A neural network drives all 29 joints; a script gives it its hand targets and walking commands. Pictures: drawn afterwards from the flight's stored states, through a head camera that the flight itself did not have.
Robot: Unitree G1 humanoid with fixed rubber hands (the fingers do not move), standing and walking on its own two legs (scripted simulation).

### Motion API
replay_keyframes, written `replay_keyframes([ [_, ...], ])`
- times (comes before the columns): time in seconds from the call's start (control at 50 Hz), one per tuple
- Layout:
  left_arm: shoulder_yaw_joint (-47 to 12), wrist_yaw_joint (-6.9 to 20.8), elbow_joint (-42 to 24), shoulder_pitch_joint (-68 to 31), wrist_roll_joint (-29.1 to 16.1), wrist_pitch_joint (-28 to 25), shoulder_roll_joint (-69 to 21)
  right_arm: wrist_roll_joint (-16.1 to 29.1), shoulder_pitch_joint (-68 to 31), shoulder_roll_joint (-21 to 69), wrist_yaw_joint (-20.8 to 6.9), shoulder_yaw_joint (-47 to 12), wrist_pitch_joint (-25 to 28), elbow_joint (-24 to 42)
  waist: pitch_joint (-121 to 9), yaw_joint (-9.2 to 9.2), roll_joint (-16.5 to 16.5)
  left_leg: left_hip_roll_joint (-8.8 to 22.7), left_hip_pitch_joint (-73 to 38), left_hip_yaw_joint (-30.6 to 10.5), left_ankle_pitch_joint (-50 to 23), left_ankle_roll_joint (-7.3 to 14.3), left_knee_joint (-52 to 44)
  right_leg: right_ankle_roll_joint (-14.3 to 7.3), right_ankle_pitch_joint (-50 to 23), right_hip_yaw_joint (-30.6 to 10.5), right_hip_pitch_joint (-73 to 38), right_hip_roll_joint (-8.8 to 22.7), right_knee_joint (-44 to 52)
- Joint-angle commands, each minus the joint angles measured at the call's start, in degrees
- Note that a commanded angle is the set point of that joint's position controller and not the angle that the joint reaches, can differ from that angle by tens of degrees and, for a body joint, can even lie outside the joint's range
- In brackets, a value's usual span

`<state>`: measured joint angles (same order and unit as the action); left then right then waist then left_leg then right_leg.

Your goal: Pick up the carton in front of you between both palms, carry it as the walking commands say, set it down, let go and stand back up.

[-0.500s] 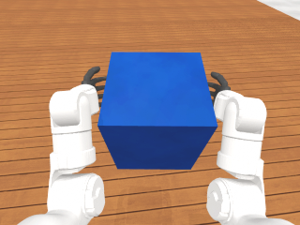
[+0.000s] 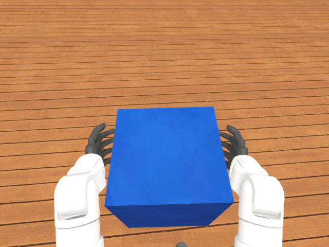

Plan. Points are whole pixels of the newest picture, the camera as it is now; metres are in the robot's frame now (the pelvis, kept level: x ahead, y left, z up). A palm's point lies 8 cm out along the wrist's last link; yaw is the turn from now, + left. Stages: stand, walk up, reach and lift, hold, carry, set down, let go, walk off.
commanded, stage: carry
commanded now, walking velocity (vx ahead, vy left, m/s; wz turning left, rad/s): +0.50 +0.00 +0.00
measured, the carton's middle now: (167, 172) +0.29 +0.00 +0.02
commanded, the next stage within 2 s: none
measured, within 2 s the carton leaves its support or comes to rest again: neither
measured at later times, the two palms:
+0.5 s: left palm (114, 70) +0.58 +0.17 +0.11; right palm (212, 75) +0.58 -0.13 +0.10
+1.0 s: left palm (126, 20) +0.89 +0.17 +0.12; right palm (201, 24) +0.89 -0.13 +0.12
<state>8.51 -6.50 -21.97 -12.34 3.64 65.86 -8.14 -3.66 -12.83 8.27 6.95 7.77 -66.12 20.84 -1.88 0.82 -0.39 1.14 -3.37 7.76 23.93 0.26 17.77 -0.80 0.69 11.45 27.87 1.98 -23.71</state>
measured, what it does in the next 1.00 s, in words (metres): walks ahead: right foot, then left foot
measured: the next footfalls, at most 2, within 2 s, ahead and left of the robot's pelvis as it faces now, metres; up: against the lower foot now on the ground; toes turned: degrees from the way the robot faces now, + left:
right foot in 0.02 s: +0.18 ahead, -0.10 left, +0.00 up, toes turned -11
left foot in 0.52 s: +0.56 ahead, +0.13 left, +0.00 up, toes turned +11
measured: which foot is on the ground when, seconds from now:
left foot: down 0.00-0.04, up 0.06-0.50, down 0.52-1.00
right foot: up 0.00-0.00, down 0.02-0.52, up 0.54-1.00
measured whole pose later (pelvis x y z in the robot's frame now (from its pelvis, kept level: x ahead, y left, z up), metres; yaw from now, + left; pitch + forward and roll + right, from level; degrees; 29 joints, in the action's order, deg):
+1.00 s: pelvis +0.66 +0.02 +0.01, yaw -1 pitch +3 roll +0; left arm 2.8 -6.1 -31.3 0.0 4.5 69.6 -7.3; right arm -3.4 -0.1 7.3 6.9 1.9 -68.8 29.5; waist -8.3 -0.5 -0.8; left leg 1.5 -4.6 12.0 17.9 -0.2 10.5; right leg 0.4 0.4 9.1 34.6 6.4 -32.9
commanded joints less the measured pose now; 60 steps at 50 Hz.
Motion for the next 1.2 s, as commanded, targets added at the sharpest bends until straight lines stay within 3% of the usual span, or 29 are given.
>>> replay_keyframes([
  [0.0,-43.86,9.09,-6.08,-18.22,-19.12,1.85,-52.5,16.3,-17.72,49.98,-9.21,-40.15,-1.28,6.71,-28.31,0.84,2.82,7.94,9.02,2.29,-36.79,0.03,29.2,-2.37,1.89,-8.45,-36.42,7.02,2.44],
  [0.02,-42.93,9.42,-4.01,-16.83,-17.88,2.01,-51.29,16.64,-16.75,49.98,-9.44,-41.07,-2.17,8.0,-33.39,0.63,-12.27,1.08,30.0,-0.56,-12.94,-2.04,44.73,-11.62,2.54,-33.91,-54.07,22.64,1.76],
  [0.04,-42.56,9.88,-3.12,-12.47,-17.97,2.16,-52.09,17.3,-16.14,49.39,-10.03,-42.08,-2.55,9.06,-29.59,0.7,-15.2,-2.32,40.55,-4.76,3.84,-1.51,53.74,-13.98,-3.8,-39.51,-52.72,23.11,6.57],
  [0.08,-42.91,10.84,-5.6,-13.06,-18.13,2.03,-54.23,18.91,-17.71,52.28,-11.0,-44.05,-2.12,10.15,-24.85,0.63,-5.56,3.31,43.77,-8.14,-0.23,0.42,54.99,-11.07,-12.51,-27.5,-45.1,20.51,5.95],
  [0.1,-43.19,11.09,-6.64,-14.36,-18.28,1.82,-54.9,19.53,-18.29,53.51,-11.3,-44.83,-1.81,10.42,-21.95,0.33,-2.12,5.35,42.24,-8.14,-3.12,0.35,50.84,-8.8,-10.7,-23.06,-39.34,18.93,7.66],
  [0.14,-43.49,11.4,-7.79,-14.84,-18.82,1.62,-54.68,19.97,-17.5,54.28,-11.38,-45.54,-1.39,10.59,-19.73,0.02,-4.43,6.19,38.73,-6.37,-7.55,-0.25,44.04,-5.84,-2.54,-16.79,-32.82,16.06,11.13],
  [0.2,-43.13,11.79,-7.57,-12.42,-18.97,2.01,-51.39,18.68,-14.71,52.32,-10.67,-45.35,-1.46,9.88,-16.05,-0.1,-7.17,6.1,39.28,-3.1,-12.27,-1.72,36.12,-6.37,2.64,-11.39,-28.89,14.02,14.77],
  [0.3,-42.11,11.35,-7.83,-11.49,-18.69,3.5,-45.65,17.36,-13.29,47.61,-9.39,-43.98,-3.05,10.05,-8.7,-0.01,-6.89,5.94,40.88,0.66,-20.88,-2.63,22.18,-6.27,-0.37,-6.95,-27.63,12.03,17.07],
  [0.42,-40.61,9.75,-6.85,-13.18,-17.83,5.35,-41.24,17.37,-14.72,42.61,-8.53,-41.98,-5.19,9.61,-2.77,0.2,-7.77,4.46,37.33,3.0,-25.01,-0.18,12.68,-4.71,-6.8,-4.08,-29.54,12.45,15.34],
  [0.48,-41.1,9.21,-6.74,-14.54,-18.2,5.93,-40.71,17.49,-14.86,41.72,-8.41,-40.47,-5.64,8.45,-8.1,-0.84,-8.49,-0.31,20.84,8.25,-19.71,0.86,10.12,-2.29,-24.24,0.13,-28.89,11.08,1.08],
  [0.5,-41.36,9.1,-6.89,-14.71,-18.23,6.14,-40.66,17.29,-13.73,41.63,-8.44,-39.79,-5.67,7.29,-12.62,-1.96,-5.19,-1.48,8.34,8.74,-16.06,0.75,9.09,-0.53,-22.2,2.48,-24.15,8.01,-11.25],
  [0.52,-41.76,9.01,-6.85,-15.08,-18.17,6.26,-40.9,16.86,-13.07,41.36,-8.6,-39.23,-5.68,6.96,-17.26,-2.24,2.87,9.96,-2.8,-9.1,-4.25,3.06,4.65,1.63,-8.1,1.1,-12.8,5.43,-25.48],
  [0.54,-42.52,9.09,-8.11,-14.74,-18.31,6.27,-42.36,17.6,-14.13,42.21,-9.02,-39.59,-5.23,6.0,-23.11,-1.93,19.6,24.96,-15.23,-36.07,1.2,11.03,-3.58,3.7,18.94,-2.1,4.14,-2.58,-43.82],
  [0.56,-43.27,9.49,-8.03,-16.06,-18.76,5.96,-43.99,18.24,-12.09,45.27,-9.49,-40.05,-4.73,5.53,-21.79,-1.98,17.32,23.98,-11.47,-38.29,-10.01,11.06,-7.04,1.89,25.21,-10.16,7.64,-1.61,-50.51],
  [0.6,-44.88,10.51,-6.71,-15.42,-19.06,4.34,-50.35,18.9,-13.39,51.01,-10.53,-41.29,-3.06,6.96,-21.4,-1.68,6.01,20.77,-4.41,-24.73,-19.02,8.13,-3.81,-0.26,20.29,-12.44,7.51,3.79,-51.26],
  [0.62,-45.2,10.88,-6.13,-14.96,-18.99,3.44,-52.86,19.17,-14.43,53.23,-10.96,-42.26,-2.18,7.57,-20.08,-1.36,3.6,19.46,-0.04,-19.54,-19.07,6.57,-4.46,-0.63,17.28,-12.26,6.81,5.54,-47.76],
  [0.66,-45.84,11.1,-5.55,-13.51,-18.34,1.85,-55.11,19.57,-14.48,54.77,-11.59,-43.53,-0.76,8.0,-19.73,-1.04,5.96,17.12,4.6,-13.64,-12.87,5.15,-7.23,-0.68,13.21,-10.72,4.61,6.06,-42.57],
  [0.76,-45.95,10.28,-6.72,-9.79,-16.23,-0.15,-53.67,20.18,-12.04,51.83,-12.44,-44.73,0.59,9.77,-14.71,-1.44,7.3,15.91,4.2,-7.87,-10.02,6.84,-12.26,1.82,6.73,-6.61,10.24,6.47,-28.45],
  [0.86,-45.82,9.44,-10.65,-10.14,-16.99,1.23,-49.07,19.81,-11.02,46.48,-11.56,-44.03,-0.56,12.98,-9.8,-1.79,6.6,13.84,0.47,-3.43,-19.59,6.93,-11.85,2.7,0.34,-3.58,12.59,5.39,-16.22],
  [0.98,-43.51,8.5,-11.27,-11.03,-17.72,4.84,-41.48,17.94,-10.31,39.94,-9.37,-41.1,-3.86,12.02,-3.66,-1.77,8.79,13.68,-1.84,0.29,-30.28,5.5,-9.04,0.02,-1.09,-0.89,7.53,3.6,-5.77],
  [1.02,-42.44,8.4,-10.77,-11.36,-17.97,5.68,-40.28,17.97,-11.71,39.42,-8.95,-40.86,-4.75,12.14,-5.44,-1.21,9.98,13.23,-1.95,2.22,-41.83,4.13,-2.69,-1.11,1.62,1.4,-0.76,1.45,-4.02],
  [1.04,-41.86,8.42,-10.08,-10.78,-17.99,5.94,-40.23,18.06,-12.58,39.39,-8.8,-40.9,-5.16,12.42,-8.02,-0.12,8.67,11.09,0.08,5.63,-48.71,2.39,6.64,-0.97,2.2,4.66,-9.93,-1.74,-1.36],
  [1.06,-41.07,8.48,-9.51,-10.37,-17.74,6.11,-40.18,18.11,-12.81,39.16,-8.65,-40.88,-5.52,12.54,-12.49,0.68,4.91,8.3,6.77,6.74,-44.27,0.22,18.7,-0.65,2.42,2.97,-22.65,-0.92,-0.82],
  [1.08,-40.35,8.65,-9.1,-10.88,-17.31,6.18,-39.69,18.35,-13.55,39.69,-8.46,-41.56,-5.89,13.36,-20.04,1.2,-6.06,4.16,22.76,5.06,-27.24,-2.95,36.33,-6.05,-1.46,-18.26,-39.72,15.41,-0.55],
  [1.1,-40.58,8.92,-7.98,-10.02,-18.12,5.89,-41.28,18.52,-13.31,40.43,-8.67,-42.1,-6.13,14.25,-23.93,0.95,-19.8,-3.11,33.21,1.51,2.4,-4.6,51.29,-12.69,-14.15,-36.2,-44.71,23.84,6.62],
  [1.12,-40.76,9.49,-8.62,-9.31,-18.76,5.61,-43.51,18.92,-14.05,43.11,-9.03,-43.17,-5.78,13.34,-22.95,0.47,-14.99,-1.06,36.4,-5.14,5.68,-3.11,57.41,-12.81,-27.15,-31.5,-42.87,23.33,5.68],
  [1.14,-41.56,10.07,-9.23,-9.98,-19.28,4.99,-46.53,19.2,-14.23,46.1,-9.49,-43.81,-5.12,12.98,-23.39,0.43,-10.75,1.25,36.24,-6.92,4.53,-1.7,57.64,-11.34,-34.32,-24.83,-40.0,21.54,3.76],
  [1.16,-42.26,10.61,-9.41,-10.84,-19.45,4.26,-49.38,19.58,-14.82,49.07,-9.88,-44.65,-4.34,12.85,-22.21,0.22,-6.06,4.06,35.33,-7.59,2.03,-0.83,53.36,-8.77,-34.36,-19.08,-35.76,19.84,3.6],
  [1.18,-42.73,11.02,-9.62,-11.46,-19.53,3.57,-51.65,19.74,-15.03,51.54,-10.15,-45.23,-3.58,12.85,-21.57,-0.03,-4.77,5.67,33.6,-7.81,-1.23,-0.71,47.47,-6.76,-30.94,-15.45,-32.36,18.17,5.57],
])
